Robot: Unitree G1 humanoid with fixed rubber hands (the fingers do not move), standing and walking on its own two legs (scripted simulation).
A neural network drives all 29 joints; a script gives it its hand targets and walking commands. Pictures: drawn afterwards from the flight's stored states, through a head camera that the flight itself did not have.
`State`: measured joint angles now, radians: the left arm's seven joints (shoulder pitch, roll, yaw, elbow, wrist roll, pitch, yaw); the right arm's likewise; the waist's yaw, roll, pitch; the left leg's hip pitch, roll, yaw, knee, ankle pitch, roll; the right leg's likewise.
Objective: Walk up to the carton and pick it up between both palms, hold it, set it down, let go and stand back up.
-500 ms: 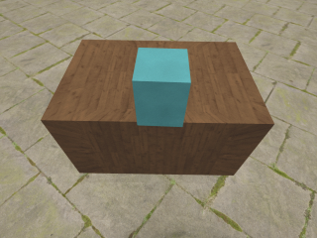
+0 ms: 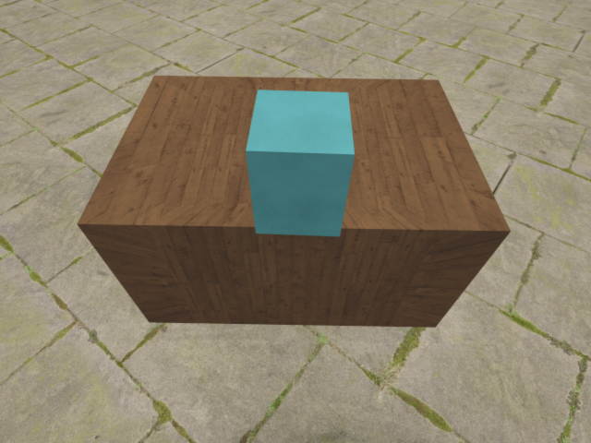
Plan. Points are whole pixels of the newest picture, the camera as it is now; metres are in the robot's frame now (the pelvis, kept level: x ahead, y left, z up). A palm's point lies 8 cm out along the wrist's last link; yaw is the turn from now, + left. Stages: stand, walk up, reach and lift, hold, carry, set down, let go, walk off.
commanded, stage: stand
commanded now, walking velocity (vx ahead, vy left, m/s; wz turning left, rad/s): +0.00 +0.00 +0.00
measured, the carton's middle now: (300, 165) +0.67 -0.02 -0.08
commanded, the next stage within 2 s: walk up in 0.40 s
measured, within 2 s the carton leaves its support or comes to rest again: neither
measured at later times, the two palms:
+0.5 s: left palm out of the picture -0.03 +0.19 -0.15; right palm out of the picture -0.03 -0.20 -0.15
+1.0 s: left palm out of the picture +0.06 +0.25 -0.16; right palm out of the picture +0.02 -0.19 -0.13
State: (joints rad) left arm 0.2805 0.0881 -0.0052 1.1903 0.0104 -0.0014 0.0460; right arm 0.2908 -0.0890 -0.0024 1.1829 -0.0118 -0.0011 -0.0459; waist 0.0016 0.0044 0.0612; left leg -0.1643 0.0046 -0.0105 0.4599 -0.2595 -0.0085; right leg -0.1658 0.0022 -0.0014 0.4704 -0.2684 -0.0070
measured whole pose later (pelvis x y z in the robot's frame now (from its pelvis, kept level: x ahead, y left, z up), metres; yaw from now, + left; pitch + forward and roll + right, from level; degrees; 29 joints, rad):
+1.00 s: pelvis +0.09 +0.02 +0.00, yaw +0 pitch -1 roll -2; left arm 0.34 0.20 0.07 1.12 0.05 0.00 -0.02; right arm 0.42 -0.10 -0.04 1.10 -0.03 -0.06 -0.02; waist -0.03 -0.05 0.01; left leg -0.10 0.08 0.12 0.50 -0.38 -0.01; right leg -0.50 -0.06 -0.06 1.08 -0.27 0.01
